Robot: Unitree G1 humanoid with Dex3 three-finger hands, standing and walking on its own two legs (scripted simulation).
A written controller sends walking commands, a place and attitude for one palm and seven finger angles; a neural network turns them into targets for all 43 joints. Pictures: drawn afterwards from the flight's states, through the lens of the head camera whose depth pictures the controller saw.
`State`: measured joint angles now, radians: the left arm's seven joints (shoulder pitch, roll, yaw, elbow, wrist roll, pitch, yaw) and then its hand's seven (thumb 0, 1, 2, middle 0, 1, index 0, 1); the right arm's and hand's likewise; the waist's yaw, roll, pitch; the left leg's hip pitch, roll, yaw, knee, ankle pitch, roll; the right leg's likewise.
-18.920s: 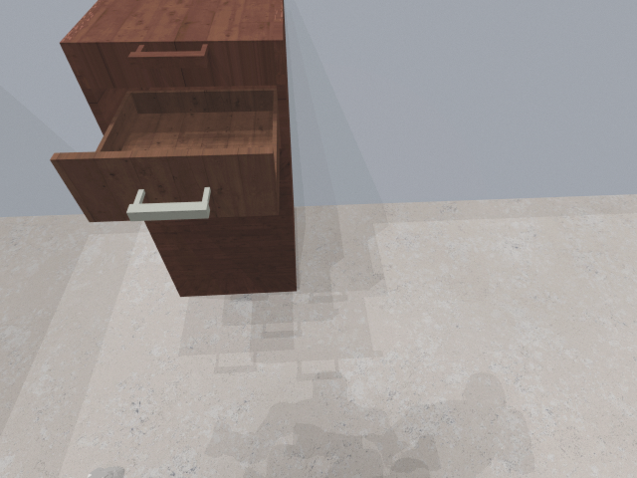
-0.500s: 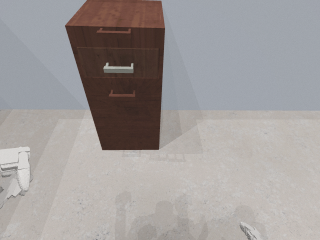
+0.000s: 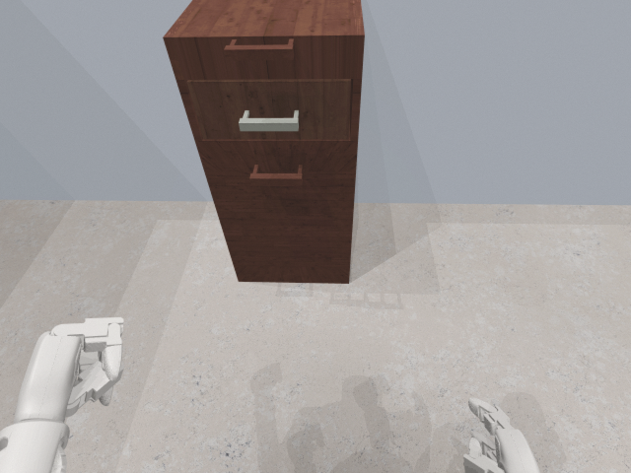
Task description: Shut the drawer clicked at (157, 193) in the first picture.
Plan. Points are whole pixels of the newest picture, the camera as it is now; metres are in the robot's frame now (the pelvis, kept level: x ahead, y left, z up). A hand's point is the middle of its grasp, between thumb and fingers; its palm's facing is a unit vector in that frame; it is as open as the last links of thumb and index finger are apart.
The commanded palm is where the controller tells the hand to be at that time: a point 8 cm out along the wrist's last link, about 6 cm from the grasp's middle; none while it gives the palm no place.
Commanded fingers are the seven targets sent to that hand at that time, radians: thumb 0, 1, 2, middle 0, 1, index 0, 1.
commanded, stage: let the arm hang, fingers relaxed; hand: left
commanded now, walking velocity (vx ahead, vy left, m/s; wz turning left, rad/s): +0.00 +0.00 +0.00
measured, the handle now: (270, 119) +0.88 +0.18 -0.02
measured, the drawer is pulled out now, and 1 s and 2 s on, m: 0.00 0.00 0.00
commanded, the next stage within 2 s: look to check the result in 1.02 s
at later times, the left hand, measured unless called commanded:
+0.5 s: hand out of the picture -0.09 +0.20 -0.16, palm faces +0.03 -0.97 -0.24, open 5.3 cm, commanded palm none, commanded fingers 0.00 0.90 0.90 -0.20 -0.30 -0.20 -0.30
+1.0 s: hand out of the picture -0.02 +0.15 -0.17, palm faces +0.04 -0.99 -0.16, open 7.3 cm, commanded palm none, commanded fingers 0.00 0.90 0.90 -0.20 -0.30 -0.20 -0.30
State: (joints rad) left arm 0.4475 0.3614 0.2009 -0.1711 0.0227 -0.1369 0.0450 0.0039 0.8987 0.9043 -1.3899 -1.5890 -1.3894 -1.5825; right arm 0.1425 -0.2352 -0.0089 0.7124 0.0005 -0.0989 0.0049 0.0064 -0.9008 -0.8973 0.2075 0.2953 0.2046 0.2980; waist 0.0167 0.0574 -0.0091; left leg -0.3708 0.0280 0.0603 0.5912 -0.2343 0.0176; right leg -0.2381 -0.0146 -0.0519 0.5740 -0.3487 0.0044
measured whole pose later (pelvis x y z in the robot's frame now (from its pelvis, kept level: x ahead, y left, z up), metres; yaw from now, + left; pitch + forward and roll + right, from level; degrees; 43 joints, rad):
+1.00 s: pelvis -0.01 -0.01 +0.01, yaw +0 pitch -2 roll +0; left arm 0.31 0.10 0.02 1.13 0.02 0.00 0.03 0.01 0.92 0.90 -0.20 -0.30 -0.20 -0.30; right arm 0.32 -0.09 -0.02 1.14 -0.02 0.01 -0.03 0.00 -0.91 -0.90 0.20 0.29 0.20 0.30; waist -0.02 0.01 0.04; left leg -0.26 0.02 0.05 0.46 -0.16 0.01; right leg -0.15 -0.02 -0.06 0.47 -0.29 -0.01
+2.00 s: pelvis +0.01 -0.02 +0.01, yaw +0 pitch -2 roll +0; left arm 0.27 0.15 0.02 1.14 0.01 -0.01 0.03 0.00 0.91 0.90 -0.20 -0.30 -0.19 -0.30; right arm 0.25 -0.14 -0.02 1.15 -0.01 0.01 -0.04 0.00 -0.91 -0.90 0.20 0.29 0.20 0.30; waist -0.01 0.01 0.06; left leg -0.21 0.04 0.04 0.43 -0.18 -0.02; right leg -0.08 0.01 -0.07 0.40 -0.29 -0.03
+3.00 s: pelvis +0.02 -0.02 +0.02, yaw +0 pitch -2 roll +0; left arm 0.24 0.19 0.02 1.15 0.01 -0.01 0.02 0.01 0.91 0.90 -0.20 -0.30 -0.20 -0.30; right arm 0.21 -0.19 -0.02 1.15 -0.01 0.00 -0.03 0.00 -0.91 -0.90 0.20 0.29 0.20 0.30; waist -0.01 0.01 0.06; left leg -0.19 0.04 0.05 0.39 -0.16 -0.01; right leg -0.06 0.01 -0.06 0.37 -0.28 -0.03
